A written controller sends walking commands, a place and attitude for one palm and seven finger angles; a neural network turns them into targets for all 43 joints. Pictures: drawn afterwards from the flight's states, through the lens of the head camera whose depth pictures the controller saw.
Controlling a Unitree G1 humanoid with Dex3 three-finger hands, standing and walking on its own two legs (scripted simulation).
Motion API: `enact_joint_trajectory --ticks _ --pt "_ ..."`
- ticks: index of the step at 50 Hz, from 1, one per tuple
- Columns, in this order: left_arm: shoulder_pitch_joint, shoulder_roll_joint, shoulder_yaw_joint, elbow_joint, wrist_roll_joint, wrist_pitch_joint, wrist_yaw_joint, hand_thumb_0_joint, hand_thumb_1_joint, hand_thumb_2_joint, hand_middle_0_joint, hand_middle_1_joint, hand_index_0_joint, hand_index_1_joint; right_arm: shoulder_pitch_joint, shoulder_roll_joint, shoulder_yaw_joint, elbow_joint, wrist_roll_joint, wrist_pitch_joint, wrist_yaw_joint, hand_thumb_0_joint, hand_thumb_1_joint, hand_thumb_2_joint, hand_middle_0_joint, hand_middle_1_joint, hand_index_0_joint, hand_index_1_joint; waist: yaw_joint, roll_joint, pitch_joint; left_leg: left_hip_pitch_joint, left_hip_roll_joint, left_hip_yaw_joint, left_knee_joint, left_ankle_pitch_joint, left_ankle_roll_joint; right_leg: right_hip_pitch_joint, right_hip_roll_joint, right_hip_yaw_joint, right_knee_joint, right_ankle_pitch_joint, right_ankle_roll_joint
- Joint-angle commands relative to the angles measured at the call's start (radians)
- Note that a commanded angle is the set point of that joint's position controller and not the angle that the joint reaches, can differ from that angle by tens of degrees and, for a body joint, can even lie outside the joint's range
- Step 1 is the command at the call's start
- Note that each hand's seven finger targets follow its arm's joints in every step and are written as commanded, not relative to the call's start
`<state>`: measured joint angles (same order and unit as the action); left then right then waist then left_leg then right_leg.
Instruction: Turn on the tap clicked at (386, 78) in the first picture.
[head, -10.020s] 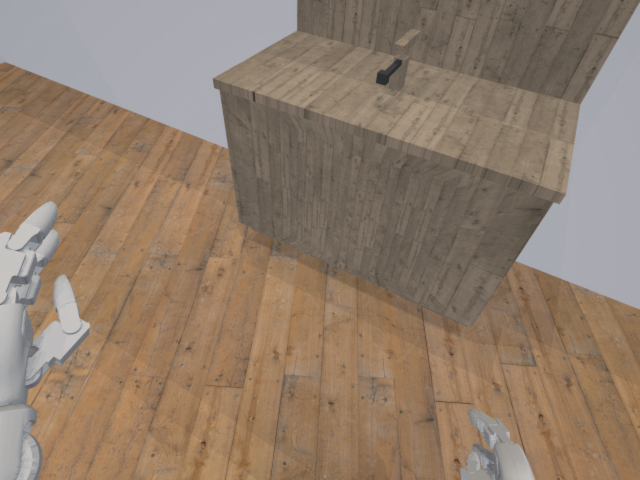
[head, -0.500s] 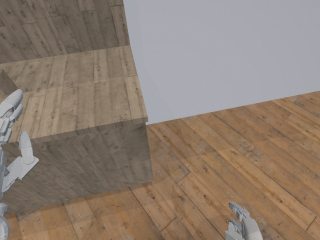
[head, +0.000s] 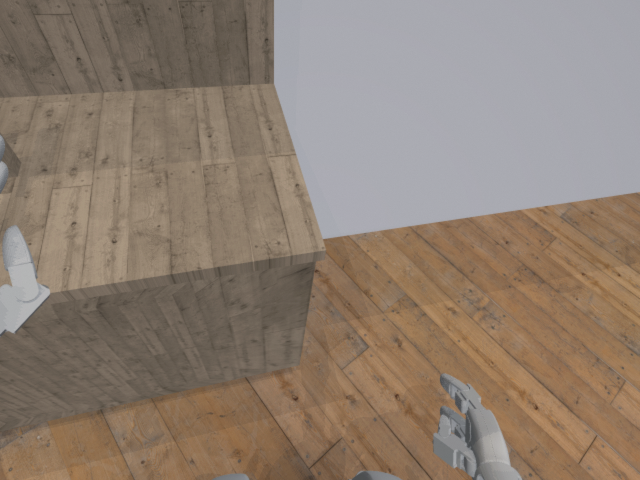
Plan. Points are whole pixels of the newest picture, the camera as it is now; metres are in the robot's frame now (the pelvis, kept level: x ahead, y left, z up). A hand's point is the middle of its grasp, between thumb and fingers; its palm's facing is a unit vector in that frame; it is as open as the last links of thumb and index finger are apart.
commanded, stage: come to a stop and stand still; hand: left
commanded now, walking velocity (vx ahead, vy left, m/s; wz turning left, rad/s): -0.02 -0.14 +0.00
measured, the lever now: out of the picture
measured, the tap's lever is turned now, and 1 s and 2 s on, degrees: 0 0 0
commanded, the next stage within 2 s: look again from close up in 0.86 s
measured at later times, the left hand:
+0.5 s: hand (95, 355) +0.19 +0.20 +0.16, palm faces +0.37 -0.85 -0.37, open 7.4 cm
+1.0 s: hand (61, 362) +0.18 +0.22 +0.17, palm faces +0.39 -0.79 -0.46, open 7.4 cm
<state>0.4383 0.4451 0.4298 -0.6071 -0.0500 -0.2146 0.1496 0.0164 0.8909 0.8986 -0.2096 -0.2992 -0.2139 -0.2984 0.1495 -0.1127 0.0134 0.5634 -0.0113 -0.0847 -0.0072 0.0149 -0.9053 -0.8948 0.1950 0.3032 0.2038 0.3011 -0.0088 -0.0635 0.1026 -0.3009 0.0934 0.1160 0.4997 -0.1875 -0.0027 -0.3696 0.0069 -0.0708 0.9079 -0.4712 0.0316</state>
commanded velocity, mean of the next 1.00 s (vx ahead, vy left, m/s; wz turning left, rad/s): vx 0.00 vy -0.01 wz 0.00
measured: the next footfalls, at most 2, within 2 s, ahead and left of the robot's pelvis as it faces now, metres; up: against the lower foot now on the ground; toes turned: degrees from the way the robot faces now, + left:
right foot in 0.20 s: +0.03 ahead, -0.11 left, +0.00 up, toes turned -5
left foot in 0.48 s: +0.00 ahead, +0.08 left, +0.00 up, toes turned +3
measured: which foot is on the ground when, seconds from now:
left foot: down 0.00-0.24, up 0.26-0.46, down 0.48-1.00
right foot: up 0.00-0.18, down 0.20-1.00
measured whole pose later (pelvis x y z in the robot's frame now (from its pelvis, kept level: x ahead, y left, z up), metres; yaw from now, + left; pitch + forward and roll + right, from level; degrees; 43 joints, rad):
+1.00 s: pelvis -0.05 -0.04 +0.00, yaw +1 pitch +0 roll -1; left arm 0.31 0.43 0.33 -0.38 0.02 -0.16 0.10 0.02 0.89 0.90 -0.21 -0.30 -0.22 -0.30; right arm 0.26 -0.19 0.02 0.62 0.00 -0.09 -0.06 0.02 -0.90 -0.89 0.20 0.30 0.21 0.30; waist 0.05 0.02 0.02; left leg -0.25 0.03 0.04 0.51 -0.26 0.01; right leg -0.24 0.05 -0.13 0.40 -0.17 -0.06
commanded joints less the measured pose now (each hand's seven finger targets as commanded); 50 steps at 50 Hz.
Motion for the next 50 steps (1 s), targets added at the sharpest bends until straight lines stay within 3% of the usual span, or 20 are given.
enact_joint_trajectory --ticks 1,5,9,11,12,13,14,17,21,23,25,28,35,38,40,43,47,48,49,50 --pt "0.08 0.074 0.046 -0.214 -0.01 -0.035 -0.013 0.0 0.9 0.9 -0.2 -0.3 -0.2 -0.3 0.008 -0.202 -0.074 -0.121 -0.001 -0.056 0.004 0.0 -0.9 -0.9 0.2 0.3 0.2 0.3 -0.004 0.336 -0.216 0.149 0.256 -0.191 -0.171 0.429 0.105 0.02 -0.015 0.013 -0.136 0.049 -0.002" --pt "0.05 0.086 0.052 -0.152 -0.018 -0.004 -0.01 0.0 0.9 0.9 -0.2 -0.3 -0.2 -0.3 0.01 -0.199 -0.06 -0.123 0.005 -0.054 -0.013 0.0 -0.9 -0.9 0.2 0.3 0.2 0.3 -0.009 0.284 -0.214 0.119 0.249 -0.191 -0.178 0.263 0.098 0.089 0.011 -0.014 -0.286 0.047 0.001" --pt "0.003 0.111 0.065 -0.138 -0.007 0.005 0.002 0.0 0.9 0.9 -0.2 -0.3 -0.2 -0.3 0.002 -0.185 -0.051 -0.119 0.02 -0.041 -0.026 0.0 -0.9 -0.9 0.2 0.3 0.2 0.3 -0.001 0.199 -0.236 0.039 0.154 -0.092 -0.074 0.05 0.04 0.252 -0.016 -0.003 -0.521 0.244 -0.009" --pt "-0.039 0.124 0.055 -0.123 -0.002 0.005 0.008 0.0 0.9 0.9 -0.2 -0.3 -0.2 -0.3 -0.002 -0.159 -0.038 -0.122 0.022 -0.04 -0.028 0.0 -0.9 -0.9 0.2 0.3 0.2 0.3 -0.017 0.008 -0.212 -0.016 0.021 -0.025 0.095 -0.145 -0.019 0.199 -0.178 0.193 -0.603 0.39 -0.077" --pt "-0.061 0.11 0.043 -0.102 -0.008 0.018 0.008 0.0 0.9 0.9 -0.2 -0.3 -0.2 -0.3 -0.02 -0.152 -0.03 -0.116 0.022 -0.047 -0.034 0.0 -0.9 -0.9 0.2 0.3 0.2 0.3 -0.001 -0.072 -0.196 -0.027 -0.049 -0.028 0.169 -0.216 -0.034 0.123 -0.228 0.26 -0.646 0.3 -0.107" --pt "-0.04 0.098 0.024 -0.086 -0.009 0.029 0.005 0.0 0.9 0.9 -0.2 -0.3 -0.2 -0.3 -0.027 -0.168 -0.043 -0.111 0.025 -0.048 -0.036 0.0 -0.9 -0.9 0.2 0.3 0.2 0.3 0.014 -0.123 -0.167 -0.047 -0.064 -0.075 0.287 -0.247 -0.026 0.078 -0.266 0.327 -0.682 0.205 -0.139" --pt "-0.041 0.105 0.026 -0.093 -0.009 0.031 0.01 0.0 0.9 0.9 -0.2 -0.3 -0.2 -0.3 -0.038 -0.171 -0.04 -0.101 0.028 -0.041 -0.038 0.0 -0.9 -0.9 0.2 0.3 0.2 0.3 0.012 -0.097 -0.146 -0.076 -0.051 -0.102 0.352 -0.245 -0.023 0.075 -0.286 0.339 -0.686 0.192 -0.164" --pt "-0.029 0.09 0.018 -0.081 0.002 0.01 0.019 0.0 0.9 0.9 -0.2 -0.3 -0.2 -0.3 -0.053 -0.166 -0.022 -0.082 0.022 -0.035 -0.051 0.0 -0.9 -0.9 0.2 0.3 0.2 0.3 0.009 -0.023 -0.16 -0.137 -0.049 -0.108 0.371 -0.201 -0.024 0.178 -0.267 0.225 -0.631 0.379 -0.178" --pt "-0.024 0.101 0.039 -0.073 0.007 -0.016 0.028 0.0 0.9 0.9 -0.2 -0.3 -0.2 -0.3 -0.044 -0.178 -0.03 -0.08 0.016 -0.039 -0.071 0.0 -0.9 -0.9 0.2 0.3 0.2 0.3 0.02 0.003 -0.185 -0.053 -0.057 -0.084 0.09 -0.161 -0.009 0.265 -0.225 0.176 -0.585 0.497 -0.159" --pt "0.001 0.089 0.032 -0.086 0.004 -0.021 0.03 0.0 0.9 0.9 -0.2 -0.3 -0.2 -0.3 -0.014 -0.187 -0.037 -0.084 0.013 -0.032 -0.071 0.0 -0.9 -0.9 0.2 0.3 0.2 0.3 0.008 0.072 -0.214 0.072 -0.062 -0.093 -0.089 -0.014 -0.002 0.265 -0.181 0.168 -0.541 0.473 -0.113" --pt "-0.007 0.089 0.018 -0.132 0.003 -0.035 0.029 0.0 0.9 0.9 -0.2 -0.3 -0.2 -0.3 -0.025 -0.22 -0.049 -0.105 0.015 -0.027 -0.071 0.0 -0.9 -0.9 0.2 0.3 0.2 0.3 0.021 0.202 -0.22 0.133 0.07 -0.216 -0.141 0.263 0.031 0.219 -0.078 0.117 -0.465 0.379 -0.053" --pt "-0.002 0.097 0.018 -0.128 0.01 -0.041 0.024 0.0 0.9 0.9 -0.2 -0.3 -0.2 -0.3 -0.031 -0.204 -0.034 -0.105 0.007 -0.027 -0.072 0.0 -0.9 -0.9 0.2 0.3 0.2 0.3 0.015 0.293 -0.191 0.023 0.119 -0.259 -0.154 0.296 0.053 0.248 -0.05 0.071 -0.43 0.328 -0.032" --pt "-0.024 0.067 -0.002 -0.04 0.014 -0.027 0.019 0.0 0.9 0.9 -0.2 -0.3 -0.2 -0.3 -0.006 -0.21 -0.039 -0.101 0.011 -0.04 -0.065 0.0 -0.9 -0.9 0.2 0.3 0.2 0.3 0.013 0.114 -0.175 -0.07 0.011 -0.162 -0.113 -0.118 0.017 0.263 -0.092 0.167 -0.552 0.281 -0.05" --pt "-0.046 0.066 -0.012 -0.008 0.012 -0.015 0.017 0.0 0.9 0.9 -0.2 -0.3 -0.2 -0.3 -0.002 -0.202 -0.037 -0.096 0.011 -0.033 -0.06 0.0 -0.9 -0.9 0.2 0.3 0.2 0.3 0.005 0.025 -0.169 -0.006 -0.035 -0.135 -0.022 -0.149 0.013 0.166 -0.157 0.254 -0.659 0.133 -0.073" --pt "-0.078 0.065 -0.026 -0.012 0.012 -0.009 0.017 0.0 0.9 0.9 -0.2 -0.3 -0.2 -0.3 -0.009 -0.199 -0.033 -0.095 0.012 -0.026 -0.06 0.0 -0.9 -0.9 0.2 0.3 0.2 0.3 0.0 0.006 -0.155 0.025 -0.043 -0.141 -0.004 -0.145 0.014 0.117 -0.175 0.258 -0.691 0.054 -0.082" --pt "-0.091 0.071 -0.026 -0.009 0.014 -0.002 0.018 0.0 0.9 0.9 -0.2 -0.3 -0.2 -0.3 -0.02 -0.2 -0.028 -0.098 0.011 -0.021 -0.064 0.0 -0.9 -0.9 0.2 0.3 0.2 0.3 0.004 0.013 -0.147 0.052 -0.036 -0.151 -0.038 -0.116 0.022 0.103 -0.156 0.217 -0.69 0.036 -0.071" --pt "-0.086 0.078 -0.017 -0.05 0.017 -0.008 0.023 0.0 0.9 0.9 -0.2 -0.3 -0.2 -0.3 -0.028 -0.206 -0.024 -0.106 0.008 -0.022 -0.069 0.0 -0.9 -0.9 0.2 0.3 0.2 0.3 0.016 0.14 -0.165 0.006 0.004 -0.196 -0.154 -0.051 0.032 0.222 -0.082 0.139 -0.597 0.205 -0.048" --pt "-1.119 0.883 0.567 -0.283 0.154 -0.09 0.013 0.0 0.9 0.9 -0.2 -0.3 -0.2 -0.3 0.154 -0.22 -0.065 -0.074 -0.008 -0.082 -0.069 0.0 -0.9 -0.9 0.2 0.3 0.2 0.3 0.032 -0.157 0.038 -0.091 -0.025 -0.073 0.018 -0.029 0.028 0.043 -0.082 0.169 -0.725 0.348 0.127" --pt "-1.032 0.593 0.365 0.064 0.078 -0.081 -0.019 0.0 0.9 0.9 -0.2 -0.3 -0.2 -0.3 0.044 -0.154 -0.033 -0.015 0.026 -0.092 -0.055 0.0 -0.9 -0.9 0.2 0.3 0.2 0.3 0.01 0.042 -0.093 0.005 -0.038 -0.113 0.058 -0.034 0.018 0.048 -0.233 0.212 -0.678 0.196 -0.067" --pt "-0.663 0.326 0.196 0.192 0.042 -0.069 -0.031 0.0 0.9 0.9 -0.2 -0.3 -0.2 -0.3 0.048 -0.154 -0.034 -0.027 0.014 -0.094 -0.043 0.0 -0.9 -0.9 0.2 0.3 0.2 0.3 0.03 -0.007 -0.147 0.09 -0.074 -0.114 0.047 -0.087 0.016 0.063 -0.196 0.269 -0.671 0.27 -0.075"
